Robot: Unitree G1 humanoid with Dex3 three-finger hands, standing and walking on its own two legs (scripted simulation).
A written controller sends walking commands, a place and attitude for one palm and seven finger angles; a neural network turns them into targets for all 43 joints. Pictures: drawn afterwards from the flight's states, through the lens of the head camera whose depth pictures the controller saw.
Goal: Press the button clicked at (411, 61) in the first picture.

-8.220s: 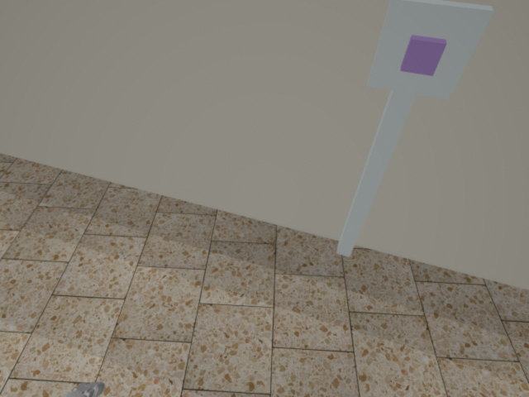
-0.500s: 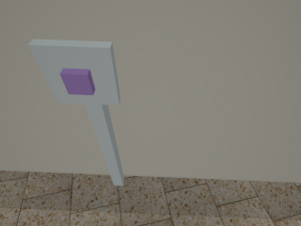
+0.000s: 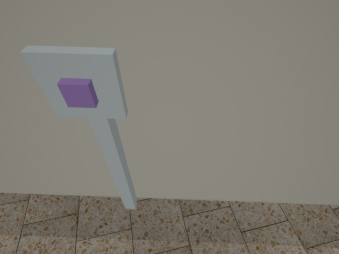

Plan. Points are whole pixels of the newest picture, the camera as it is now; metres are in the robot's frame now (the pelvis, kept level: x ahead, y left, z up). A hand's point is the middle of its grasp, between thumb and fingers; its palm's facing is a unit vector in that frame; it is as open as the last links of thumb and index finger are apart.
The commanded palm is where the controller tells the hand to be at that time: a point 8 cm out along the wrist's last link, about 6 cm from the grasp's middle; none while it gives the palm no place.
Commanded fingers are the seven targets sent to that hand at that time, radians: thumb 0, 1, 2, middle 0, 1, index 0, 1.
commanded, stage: raise the hand and make a fist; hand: left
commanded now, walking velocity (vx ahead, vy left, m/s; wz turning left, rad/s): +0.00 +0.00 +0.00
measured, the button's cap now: (79, 92) +0.44 +0.26 +0.15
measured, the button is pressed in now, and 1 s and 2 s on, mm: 0 0 0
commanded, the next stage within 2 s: none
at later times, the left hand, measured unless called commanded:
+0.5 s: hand (99, 248) +0.14 +0.16 -0.03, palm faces +0.12 -0.99 -0.01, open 5.0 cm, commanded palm +0.12 +0.22 -0.01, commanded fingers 0.00 0.90 0.90 -0.89 -1.05 -0.89 -1.05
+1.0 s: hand (76, 215) +0.18 +0.20 +0.05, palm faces +0.06 -1.00 -0.06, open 3.1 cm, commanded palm +0.15 +0.26 +0.06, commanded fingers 0.00 0.90 0.90 -1.30 -1.50 -1.30 -1.50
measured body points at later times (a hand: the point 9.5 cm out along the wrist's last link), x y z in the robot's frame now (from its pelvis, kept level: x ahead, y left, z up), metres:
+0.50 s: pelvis -0.02 -0.01 -0.06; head +0.01 -0.01 +0.39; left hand +0.13 +0.22 -0.03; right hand +0.24 -0.24 -0.08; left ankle -0.01 +0.11 -0.74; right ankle -0.01 -0.09 -0.74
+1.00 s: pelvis -0.01 +0.01 -0.04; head +0.01 +0.01 +0.41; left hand +0.17 +0.26 +0.05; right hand +0.16 -0.23 -0.12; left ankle -0.01 +0.11 -0.74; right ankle -0.01 -0.09 -0.74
